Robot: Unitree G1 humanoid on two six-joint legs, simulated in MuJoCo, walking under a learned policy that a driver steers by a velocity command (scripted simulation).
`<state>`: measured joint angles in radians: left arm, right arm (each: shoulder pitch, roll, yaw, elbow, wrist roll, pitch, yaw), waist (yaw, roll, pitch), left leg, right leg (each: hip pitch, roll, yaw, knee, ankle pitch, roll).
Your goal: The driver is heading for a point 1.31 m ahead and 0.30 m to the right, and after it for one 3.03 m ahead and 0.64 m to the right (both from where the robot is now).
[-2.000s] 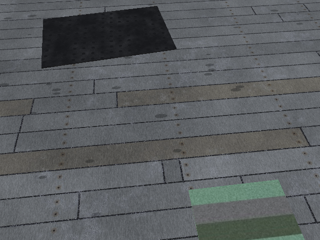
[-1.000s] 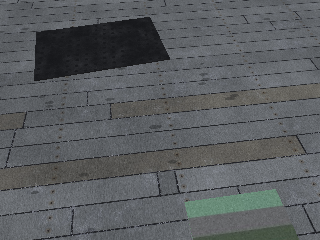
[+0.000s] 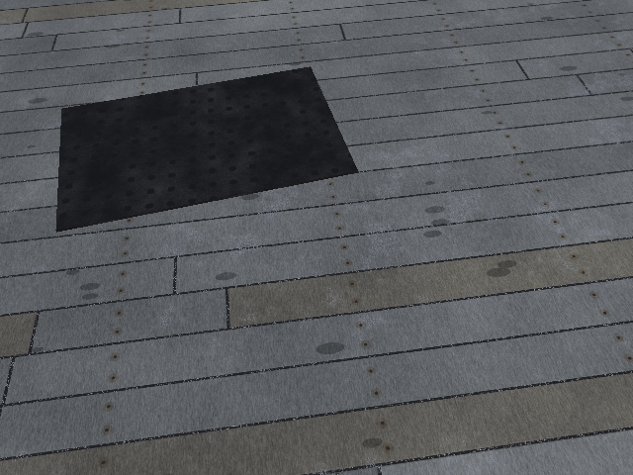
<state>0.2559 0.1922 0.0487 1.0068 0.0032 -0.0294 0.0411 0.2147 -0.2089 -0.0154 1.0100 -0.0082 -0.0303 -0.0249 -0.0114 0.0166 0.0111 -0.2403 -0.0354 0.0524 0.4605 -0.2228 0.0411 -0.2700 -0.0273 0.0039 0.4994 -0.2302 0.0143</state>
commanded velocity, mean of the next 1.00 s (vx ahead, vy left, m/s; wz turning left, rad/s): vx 0.11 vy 0.00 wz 0.00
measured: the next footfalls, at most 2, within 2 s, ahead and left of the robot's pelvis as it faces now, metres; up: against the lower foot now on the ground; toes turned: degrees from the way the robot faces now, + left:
right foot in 0.94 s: +0.14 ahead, -0.16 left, +0.00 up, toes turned -3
left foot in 1.46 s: +0.52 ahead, +0.07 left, +0.00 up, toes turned +4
